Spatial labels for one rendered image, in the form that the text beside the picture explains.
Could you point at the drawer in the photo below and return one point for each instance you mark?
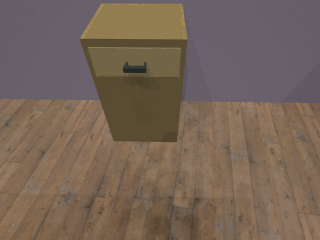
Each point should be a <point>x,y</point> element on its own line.
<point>160,61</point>

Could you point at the cabinet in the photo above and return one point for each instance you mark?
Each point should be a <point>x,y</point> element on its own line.
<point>139,108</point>

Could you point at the handle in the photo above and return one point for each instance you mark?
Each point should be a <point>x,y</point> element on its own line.
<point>134,68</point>

